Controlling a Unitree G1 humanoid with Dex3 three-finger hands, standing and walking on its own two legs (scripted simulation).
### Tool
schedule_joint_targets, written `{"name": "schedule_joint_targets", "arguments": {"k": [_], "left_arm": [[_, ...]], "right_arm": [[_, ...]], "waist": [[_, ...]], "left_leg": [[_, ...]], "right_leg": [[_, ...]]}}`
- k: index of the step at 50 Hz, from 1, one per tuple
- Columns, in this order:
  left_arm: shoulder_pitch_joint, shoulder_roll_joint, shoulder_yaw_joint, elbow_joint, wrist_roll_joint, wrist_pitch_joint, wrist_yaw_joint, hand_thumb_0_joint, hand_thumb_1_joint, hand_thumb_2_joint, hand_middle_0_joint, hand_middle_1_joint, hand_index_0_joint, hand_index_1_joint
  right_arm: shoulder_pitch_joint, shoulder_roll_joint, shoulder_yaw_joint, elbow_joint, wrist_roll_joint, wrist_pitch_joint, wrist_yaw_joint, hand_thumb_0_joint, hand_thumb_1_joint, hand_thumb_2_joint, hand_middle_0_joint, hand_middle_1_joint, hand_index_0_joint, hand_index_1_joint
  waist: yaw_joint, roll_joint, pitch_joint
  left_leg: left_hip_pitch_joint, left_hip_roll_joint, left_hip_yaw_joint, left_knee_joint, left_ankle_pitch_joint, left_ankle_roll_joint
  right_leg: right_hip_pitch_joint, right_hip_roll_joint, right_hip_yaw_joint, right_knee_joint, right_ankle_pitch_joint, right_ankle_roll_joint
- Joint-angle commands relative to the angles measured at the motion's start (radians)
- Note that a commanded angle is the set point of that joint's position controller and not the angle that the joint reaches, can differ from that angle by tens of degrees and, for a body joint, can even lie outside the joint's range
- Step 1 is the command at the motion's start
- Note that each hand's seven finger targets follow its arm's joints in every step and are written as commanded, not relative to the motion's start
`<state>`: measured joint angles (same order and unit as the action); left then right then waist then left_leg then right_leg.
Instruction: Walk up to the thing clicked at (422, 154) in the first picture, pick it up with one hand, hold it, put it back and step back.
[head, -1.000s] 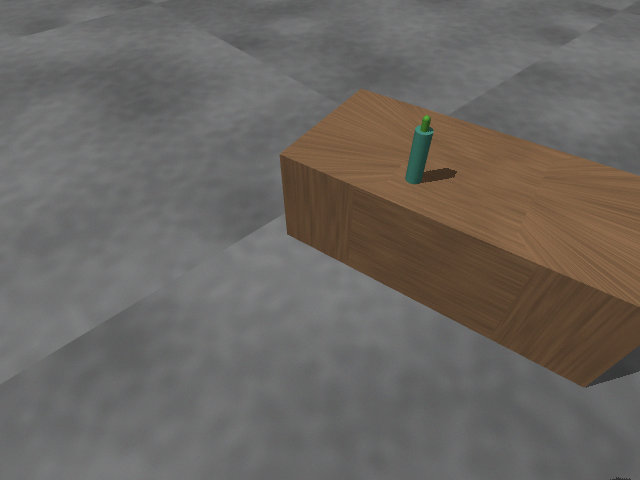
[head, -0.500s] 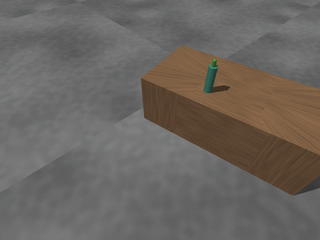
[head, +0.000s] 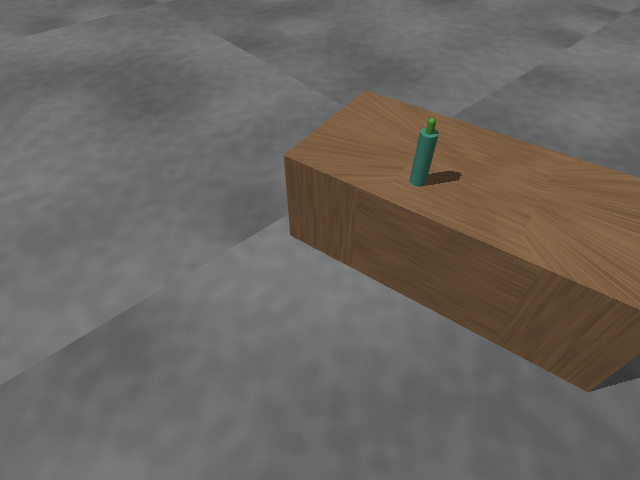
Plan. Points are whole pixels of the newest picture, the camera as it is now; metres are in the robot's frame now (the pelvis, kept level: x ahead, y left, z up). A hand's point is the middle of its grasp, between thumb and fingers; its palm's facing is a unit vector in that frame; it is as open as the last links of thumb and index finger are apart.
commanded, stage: stand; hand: left
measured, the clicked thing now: (424, 152) +1.06 -0.34 -0.25
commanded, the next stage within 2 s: walk up in 0.12 s
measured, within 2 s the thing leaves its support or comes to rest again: neither
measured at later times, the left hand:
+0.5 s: hand (185, 475) +0.19 +0.20 -0.15, palm faces -0.21 -0.88 -0.43, open 7.4 cm
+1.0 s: hand (271, 307) +0.45 +0.10 -0.15, palm faces -0.50 -0.79 -0.37, open 7.4 cm
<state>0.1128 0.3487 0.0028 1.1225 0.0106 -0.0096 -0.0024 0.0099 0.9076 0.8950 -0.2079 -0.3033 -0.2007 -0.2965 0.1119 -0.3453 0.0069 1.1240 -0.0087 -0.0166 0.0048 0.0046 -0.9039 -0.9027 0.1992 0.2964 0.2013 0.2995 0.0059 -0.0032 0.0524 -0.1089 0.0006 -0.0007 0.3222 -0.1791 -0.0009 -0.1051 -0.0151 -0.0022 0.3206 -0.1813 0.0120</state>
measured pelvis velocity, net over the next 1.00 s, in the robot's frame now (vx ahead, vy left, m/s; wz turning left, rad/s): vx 0.25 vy -0.11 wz -0.47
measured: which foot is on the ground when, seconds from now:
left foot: down 0.00-0.44, up 0.46-0.76, down 0.78-1.00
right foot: down 0.00-0.16, up 0.18-0.40, down 0.42-0.80, up 0.82-1.00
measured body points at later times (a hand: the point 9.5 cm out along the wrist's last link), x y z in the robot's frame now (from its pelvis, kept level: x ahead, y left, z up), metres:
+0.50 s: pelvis +0.06 -0.08 -0.04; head +0.07 -0.10 +0.41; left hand +0.20 +0.25 -0.13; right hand +0.06 -0.44 -0.15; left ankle +0.01 +0.10 -0.71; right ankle +0.09 -0.22 -0.75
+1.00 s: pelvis +0.25 -0.11 -0.01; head +0.27 -0.10 +0.43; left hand +0.48 +0.14 -0.13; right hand +0.12 -0.41 -0.11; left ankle +0.30 +0.00 -0.75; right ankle +0.23 -0.25 -0.70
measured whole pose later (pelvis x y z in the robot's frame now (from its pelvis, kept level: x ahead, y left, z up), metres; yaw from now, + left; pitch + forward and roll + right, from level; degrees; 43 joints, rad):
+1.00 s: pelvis +0.25 -0.11 -0.01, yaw -27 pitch -2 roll +1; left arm 0.27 0.45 0.06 0.85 0.01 -0.05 -0.05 0.01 0.91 0.90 -0.21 -0.30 -0.20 -0.30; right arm 0.37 -0.40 -0.05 0.84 -0.03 -0.09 0.05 0.01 -0.90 -0.90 0.20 0.30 0.20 0.30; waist -0.05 -0.05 0.08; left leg -0.19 0.06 0.14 0.52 -0.29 0.01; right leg -0.50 -0.03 0.03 0.95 -0.34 -0.01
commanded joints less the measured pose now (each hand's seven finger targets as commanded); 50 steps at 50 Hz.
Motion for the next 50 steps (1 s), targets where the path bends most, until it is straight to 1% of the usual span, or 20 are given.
{"name": "schedule_joint_targets", "arguments": {"k": [1, 5, 6, 8, 9, 14, 20, 21, 22, 23, 25, 28, 34, 36, 38, 39, 40, 41, 45, 50], "left_arm": [[-0.036, 0.210, 0.036, -0.056, 0.000, -0.021, 0.011, 0.000, 0.900, 0.900, -0.200, -0.300, -0.200, -0.300], [-0.027, 0.205, 0.032, -0.057, -0.003, -0.023, 0.010, 0.000, 0.900, 0.900, -0.200, -0.300, -0.200, -0.300], [0.008, 0.291, 0.106, -0.163, 0.023, -0.004, -0.029, 0.000, 0.900, 0.900, -0.200, -0.300, -0.200, -0.300], [-0.158, 0.236, 0.099, -0.231, 0.031, 0.013, -0.059, 0.000, 0.900, 0.900, -0.200, -0.300, -0.200, -0.300], [-0.137, 0.242, 0.105, -0.254, 0.036, 0.016, -0.064, 0.000, 0.900, 0.900, -0.200, -0.300, -0.200, -0.300], [0.043, 0.241, 0.122, -0.253, 0.021, 0.010, -0.112, 0.000, 0.900, 0.900, -0.200, -0.300, -0.200, -0.300], [0.233, 0.276, 0.154, -0.227, 0.032, -0.012, -0.099, 0.000, 0.900, 0.900, -0.200, -0.300, -0.200, -0.300], [0.380, 0.328, 0.181, -0.195, 0.028, -0.024, -0.080, 0.000, 0.900, 0.900, -0.200, -0.300, -0.200, -0.300], [0.441, 0.440, 0.203, -0.219, 0.029, -0.035, -0.059, 0.000, 0.900, 0.900, -0.200, -0.300, -0.200, -0.300], [0.364, 0.459, 0.191, -0.259, 0.010, -0.040, -0.060, 0.000, 0.900, 0.900, -0.200, -0.300, -0.200, -0.300], [0.232, 0.405, 0.173, -0.298, -0.012, -0.040, -0.043, 0.000, 0.900, 0.900, -0.200, -0.300, -0.200, -0.300], [0.164, 0.353, 0.151, -0.329, 0.001, -0.047, -0.035, 0.000, 0.900, 0.900, -0.200, -0.300, -0.200, -0.300], [0.191, 0.344, 0.147, -0.371, 0.003, -0.067, -0.039, 0.000, 0.900, 0.900, -0.200, -0.300, -0.200, -0.300], [0.149, 0.343, 0.143, -0.390, 0.005, -0.069, -0.040, 0.000, 0.900, 0.900, -0.200, -0.300, -0.200, -0.300], [0.113, 0.281, 0.117, -0.413, 0.011, -0.064, -0.036, 0.000, 0.900, 0.900, -0.200, -0.300, -0.200, -0.300], [0.151, 0.188, 0.092, -0.410, 0.007, -0.064, -0.032, 0.000, 0.900, 0.900, -0.200, -0.300, -0.200, -0.300], [0.210, 0.185, 0.085, -0.411, -0.001, -0.064, -0.023, 0.000, 0.900, 0.900, -0.200, -0.300, -0.200, -0.300], [0.242, 0.276, 0.095, -0.380, 0.006, -0.065, -0.013, 0.000, 0.900, 0.900, -0.200, -0.300, -0.200, -0.300], [0.243, 0.300, 0.113, -0.321, -0.008, -0.069, -0.034, 0.000, 0.900, 0.900, -0.200, -0.300, -0.200, -0.300], [0.115, 0.231, 0.096, -0.376, -0.008, -0.064, -0.060, 0.000, 0.900, 0.900, -0.200, -0.300, -0.200, -0.300]], "right_arm": [[-0.034, -0.213, -0.043, -0.060, 0.001, -0.019, -0.015, 0.000, -0.900, -0.900, 0.200, 0.300, 0.200, 0.300], [-0.035, -0.214, -0.043, -0.058, 0.002, -0.019, -0.015, 0.000, -0.900, -0.900, 0.200, 0.300, 0.200, 0.300], [0.026, -0.333, -0.129, -0.144, -0.025, -0.044, -0.008, 0.000, -0.900, -0.900, 0.200, 0.300, 0.200, 0.300], [0.149, -0.381, -0.167, -0.128, -0.023, -0.056, -0.012, 0.000, -0.900, -0.900, 0.200, 0.300, 0.200, 0.300], [0.116, -0.385, -0.171, -0.168, -0.019, -0.060, -0.011, 0.000, -0.900, -0.900, 0.200, 0.300, 0.200, 0.300], [-0.004, -0.346, -0.169, -0.274, -0.037, -0.072, 0.005, 0.000, -0.900, -0.900, 0.200, 0.300, 0.200, 0.300], [-0.013, -0.309, -0.154, -0.318, -0.037, -0.041, 0.021, 0.000, -0.900, -0.900, 0.200, 0.300, 0.200, 0.300], [-0.001, -0.251, -0.130, -0.325, -0.041, -0.036, 0.024, 0.000, -0.900, -0.900, 0.200, 0.300, 0.200, 0.300], [-0.022, -0.181, -0.101, -0.385, -0.017, -0.039, 0.032, 0.000, -0.900, -0.900, 0.200, 0.300, 0.200, 0.300], [-0.026, -0.258, -0.118, -0.390, -0.018, -0.035, 0.028, 0.000, -0.900, -0.900, 0.200, 0.300, 0.200, 0.300], [0.019, -0.311, -0.130, -0.338, 0.002, -0.042, 0.032, 0.000, -0.900, -0.900, 0.200, 0.300, 0.200, 0.300], [0.143, -0.289, -0.129, -0.300, -0.002, -0.040, 0.043, 0.000, -0.900, -0.900, 0.200, 0.300, 0.200, 0.300], [0.141, -0.281, -0.143, -0.351, -0.028, -0.049, 0.056, 0.000, -0.900, -0.900, 0.200, 0.300, 0.200, 0.300], [0.179, -0.277, -0.146, -0.352, -0.026, -0.061, 0.053, 0.000, -0.900, -0.900, 0.200, 0.300, 0.200, 0.300], [0.328, -0.299, -0.166, -0.317, -0.030, -0.080, 0.038, 0.000, -0.900, -0.900, 0.200, 0.300, 0.200, 0.300], [0.438, -0.369, -0.188, -0.298, -0.046, -0.091, 0.025, 0.000, -0.900, -0.900, 0.200, 0.300, 0.200, 0.300], [0.378, -0.412, -0.186, -0.338, -0.038, -0.099, 0.021, 0.000, -0.900, -0.900, 0.200, 0.300, 0.200, 0.300], [0.271, -0.431, -0.188, -0.366, -0.005, -0.099, 0.025, 0.000, -0.900, -0.900, 0.200, 0.300, 0.200, 0.300], [0.209, -0.321, -0.144, -0.376, -0.010, -0.099, 0.025, 0.000, -0.900, -0.900, 0.200, 0.300, 0.200, 0.300], [0.276, -0.340, -0.144, -0.373, -0.014, -0.091, 0.025, 0.000, -0.900, -0.900, 0.200, 0.300, 0.200, 0.300]], "waist": [[-0.005, 0.003, -0.082], [-0.004, 0.018, -0.077], [-0.051, -0.017, -0.118], [-0.146, 0.181, 0.014], [-0.117, 0.120, 0.042], [-0.007, 0.156, 0.006], [0.068, -0.012, -0.027], [0.147, -0.210, -0.078], [0.171, -0.463, -0.039], [0.116, -0.290, -0.008], [0.050, -0.087, 0.037], [-0.007, -0.134, 0.027], [0.004, -0.111, 0.014], [-0.030, -0.105, 0.007], [-0.127, 0.016, -0.038], [-0.178, 0.282, -0.060], [-0.114, 0.290, -0.030], [-0.059, 0.177, 0.005], [-0.026, 0.155, 0.050], [-0.060, 0.172, 0.011]], "left_leg": [[0.014, 0.128, -0.095, -0.051, 0.135, 0.026], [0.016, 0.128, -0.095, -0.047, 0.143, 0.023], [0.221, 0.114, -0.046, 0.063, -0.262, 0.082], [0.260, 0.386, -0.302, -0.157, -0.498, 0.205], [0.152, 0.490, -0.354, -0.196, -0.459, 0.255], [0.037, 0.359, -0.056, -0.120, -0.302, 0.196], [-0.252, 0.211, 0.169, 0.268, -0.411, 0.119], [-0.350, 0.141, 0.198, 0.589, -0.320, 0.093], [-0.616, -0.028, 0.179, 0.879, -0.470, 0.025], [-0.596, 0.031, -0.005, 0.909, -0.430, 0.003], [-0.568, 0.116, -0.051, 0.883, -0.284, 0.015], [-0.376, 0.123, -0.025, 0.676, -0.232, 0.013], [-0.293, 0.094, 0.021, 0.433, -0.131, 0.005], [-0.195, 0.079, 0.041, 0.371, -0.110, 0.011], [0.139, 0.052, 0.023, 0.244, -0.097, 0.034], [0.209, 0.198, -0.235, 0.060, -0.383, 0.068], [0.153, 0.429, -0.661, -0.156, -0.570, 0.131], [0.020, 0.464, -0.722, -0.205, -0.641, 0.185], [-0.053, 0.300, -0.232, -0.085, -0.233, 0.194], [0.016, 0.291, -0.034, -0.001, 0.206, 0.221]], "right_leg": [[0.009, -0.116, 0.079, -0.042, 0.109, -0.039], [0.005, -0.117, 0.082, -0.042, 0.120, -0.038], [-0.230, -0.031, 0.118, 0.085, -0.213, -0.074], [-0.609, -0.012, 0.030, 0.477, -0.300, -0.037], [-0.614, -0.078, 0.070, 0.592, -0.291, -0.025], [-0.398, -0.135, 0.035, 0.469, -0.209, -0.012], [0.014, -0.005, -0.134, 0.296, -0.099, -0.030], [0.161, 0.000, -0.038, 0.220, -0.213, -0.059], [0.182, -0.235, 0.500, -0.062, -0.465, -0.175], [0.044, -0.379, 0.811, -0.177, -0.589, -0.279], [0.004, -0.317, 0.631, -0.138, -0.553, -0.266], [-0.159, -0.210, 0.366, -0.069, -0.370, -0.215], [-0.212, -0.191, 0.318, -0.032, -0.361, -0.213], [-0.269, -0.177, 0.289, 0.029, -0.315, -0.200], [-0.499, -0.094, 0.193, 0.305, -0.229, -0.139], [-0.604, 0.051, 0.083, 0.686, -0.221, -0.091], [-0.709, 0.117, 0.081, 0.855, -0.319, -0.057], [-0.650, 0.040, 0.159, 0.922, -0.303, -0.070], [-0.542, -0.062, 0.102, 0.745, -0.143, -0.029], [-0.441, -0.054, 0.005, 0.467, -0.132, -0.025]]}}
